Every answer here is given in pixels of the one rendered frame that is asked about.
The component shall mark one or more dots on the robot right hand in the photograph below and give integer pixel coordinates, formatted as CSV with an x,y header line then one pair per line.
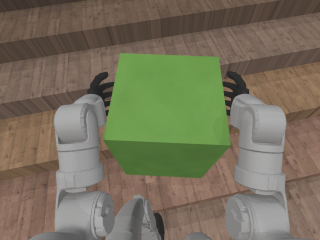
x,y
238,88

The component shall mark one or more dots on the left robot thigh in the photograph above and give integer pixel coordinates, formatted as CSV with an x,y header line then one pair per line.
x,y
134,215

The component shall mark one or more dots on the right robot upper arm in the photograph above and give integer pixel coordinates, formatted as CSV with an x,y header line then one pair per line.
x,y
257,217

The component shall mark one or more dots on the left robot foot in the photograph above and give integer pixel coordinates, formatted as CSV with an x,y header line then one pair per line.
x,y
159,225

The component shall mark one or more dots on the left robot upper arm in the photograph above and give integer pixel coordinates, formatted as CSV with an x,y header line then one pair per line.
x,y
87,215

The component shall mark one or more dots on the left robot forearm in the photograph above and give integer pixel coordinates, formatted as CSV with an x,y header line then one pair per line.
x,y
77,141

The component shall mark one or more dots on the robot left hand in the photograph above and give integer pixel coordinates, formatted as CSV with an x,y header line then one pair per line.
x,y
97,89

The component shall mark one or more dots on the right robot forearm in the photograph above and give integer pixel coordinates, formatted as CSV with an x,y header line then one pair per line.
x,y
261,142

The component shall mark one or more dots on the carton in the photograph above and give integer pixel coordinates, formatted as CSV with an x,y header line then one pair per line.
x,y
167,115

